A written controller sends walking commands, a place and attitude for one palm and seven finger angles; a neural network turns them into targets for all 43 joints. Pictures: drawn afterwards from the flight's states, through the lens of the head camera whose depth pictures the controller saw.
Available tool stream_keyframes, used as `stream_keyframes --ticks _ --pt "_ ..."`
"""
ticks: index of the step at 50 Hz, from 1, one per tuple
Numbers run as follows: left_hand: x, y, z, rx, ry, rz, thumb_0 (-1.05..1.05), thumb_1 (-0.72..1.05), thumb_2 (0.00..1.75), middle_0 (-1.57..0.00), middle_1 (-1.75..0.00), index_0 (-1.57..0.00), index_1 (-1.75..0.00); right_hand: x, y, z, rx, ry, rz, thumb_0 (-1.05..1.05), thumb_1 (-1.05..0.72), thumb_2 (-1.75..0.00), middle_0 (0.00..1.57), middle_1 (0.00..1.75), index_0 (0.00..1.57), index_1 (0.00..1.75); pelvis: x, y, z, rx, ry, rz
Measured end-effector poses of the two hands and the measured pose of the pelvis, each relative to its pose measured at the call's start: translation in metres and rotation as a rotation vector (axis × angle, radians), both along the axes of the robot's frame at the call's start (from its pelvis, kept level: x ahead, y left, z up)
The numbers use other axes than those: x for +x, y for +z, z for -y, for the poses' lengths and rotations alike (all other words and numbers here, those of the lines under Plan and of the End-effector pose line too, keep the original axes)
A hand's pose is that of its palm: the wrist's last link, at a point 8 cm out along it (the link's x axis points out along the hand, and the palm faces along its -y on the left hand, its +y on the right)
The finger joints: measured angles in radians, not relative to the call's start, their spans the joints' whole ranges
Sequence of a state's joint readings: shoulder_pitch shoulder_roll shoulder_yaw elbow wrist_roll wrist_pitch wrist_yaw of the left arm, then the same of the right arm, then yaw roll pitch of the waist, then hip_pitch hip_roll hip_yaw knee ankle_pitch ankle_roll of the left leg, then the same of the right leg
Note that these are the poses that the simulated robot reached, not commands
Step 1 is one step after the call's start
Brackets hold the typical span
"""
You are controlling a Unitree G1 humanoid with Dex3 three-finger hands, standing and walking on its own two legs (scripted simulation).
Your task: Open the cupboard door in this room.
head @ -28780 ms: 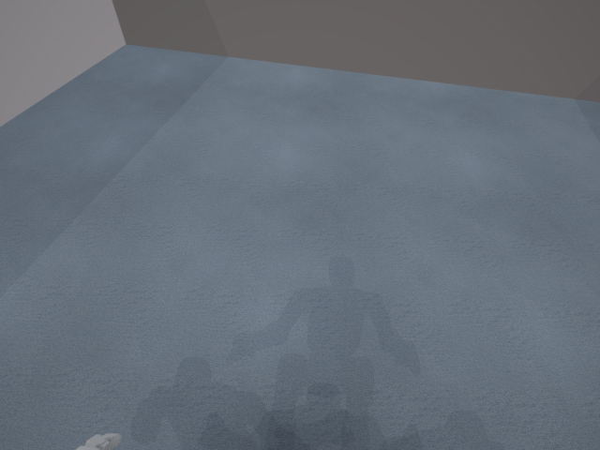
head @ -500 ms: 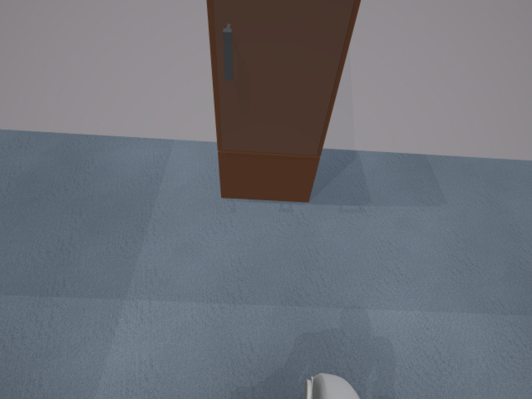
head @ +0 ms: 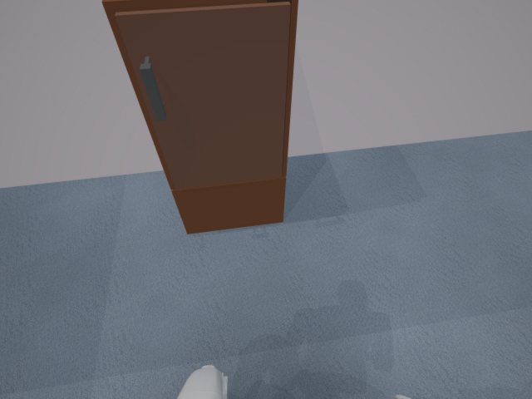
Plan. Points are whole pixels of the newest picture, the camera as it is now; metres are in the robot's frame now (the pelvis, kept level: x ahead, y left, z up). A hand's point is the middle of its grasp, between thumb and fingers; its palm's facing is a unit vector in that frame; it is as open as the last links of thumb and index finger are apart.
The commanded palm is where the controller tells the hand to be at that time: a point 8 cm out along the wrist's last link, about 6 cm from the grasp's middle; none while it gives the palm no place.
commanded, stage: turn to face it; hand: left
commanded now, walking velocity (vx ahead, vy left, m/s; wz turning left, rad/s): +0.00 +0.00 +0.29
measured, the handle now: (154, 89) +0.80 +0.33 +0.00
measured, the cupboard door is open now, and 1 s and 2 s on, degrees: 0 0 0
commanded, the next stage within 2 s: take the last steps up to it in 0.36 s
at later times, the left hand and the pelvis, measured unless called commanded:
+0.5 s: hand out of the picture +0.05 +0.23 -0.17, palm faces +0.17 -0.95 -0.25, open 7.3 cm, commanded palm none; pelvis +0.07 +0.05 +0.00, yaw +7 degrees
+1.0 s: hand (162, 389) +0.16 +0.19 -0.16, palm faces +0.21 -0.94 -0.25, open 7.3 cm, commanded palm none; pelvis +0.16 -0.01 +0.00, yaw +10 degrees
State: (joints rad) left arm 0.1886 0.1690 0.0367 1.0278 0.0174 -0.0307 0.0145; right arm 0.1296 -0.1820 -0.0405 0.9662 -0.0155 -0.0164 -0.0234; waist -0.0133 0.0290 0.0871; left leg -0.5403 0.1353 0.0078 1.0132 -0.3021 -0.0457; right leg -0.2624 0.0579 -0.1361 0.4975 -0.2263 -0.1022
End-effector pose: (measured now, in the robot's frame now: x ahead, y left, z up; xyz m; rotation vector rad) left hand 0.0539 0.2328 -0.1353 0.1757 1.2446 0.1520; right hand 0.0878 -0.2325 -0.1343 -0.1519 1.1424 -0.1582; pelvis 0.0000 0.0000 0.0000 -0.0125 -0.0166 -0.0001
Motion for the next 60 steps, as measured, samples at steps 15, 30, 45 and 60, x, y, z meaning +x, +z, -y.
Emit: stream_keyframes --ticks 15,30,45,60 --pt "0.001 -0.015 -0.042 -0.045 0.151 -0.108 0.0 0.92 0.9 -0.2 -0.3 -0.2 -0.3 0.059 0.002 -0.064 -0.018 0.096 -0.087 -0.01 -0.95 -0.89 0.2 0.3 0.21 0.3 0.066 0.001 -0.048 0.019 0.065 -0.002" --pt "-0.022 -0.006 -0.044 -0.001 0.213 -0.159 0.0 0.91 0.9 -0.2 -0.3 -0.2 -0.3 0.06 -0.01 -0.055 0.0 0.129 -0.161 0.0 -0.93 -0.89 0.2 0.3 0.2 0.29 0.08 0.0 -0.046 0.018 0.132 0.006" --pt "0.064 0.008 -0.018 -0.004 0.142 -0.088 0.01 0.93 0.9 -0.2 -0.3 -0.2 -0.3 0.004 -0.013 -0.028 0.044 0.034 -0.378 0.0 -0.91 -0.89 0.2 0.3 0.2 0.3 0.126 0.005 -0.016 0.03 0.145 -0.013" --pt "0.064 0.014 0.06 -0.082 0.292 -0.231 0.0 0.91 0.9 -0.2 -0.3 -0.2 -0.3 0.207 -0.002 0.003 0.02 0.161 -0.165 0.0 -0.91 -0.89 0.19 0.3 0.2 0.29 0.216 0.014 0.009 0.031 0.188 -0.021"
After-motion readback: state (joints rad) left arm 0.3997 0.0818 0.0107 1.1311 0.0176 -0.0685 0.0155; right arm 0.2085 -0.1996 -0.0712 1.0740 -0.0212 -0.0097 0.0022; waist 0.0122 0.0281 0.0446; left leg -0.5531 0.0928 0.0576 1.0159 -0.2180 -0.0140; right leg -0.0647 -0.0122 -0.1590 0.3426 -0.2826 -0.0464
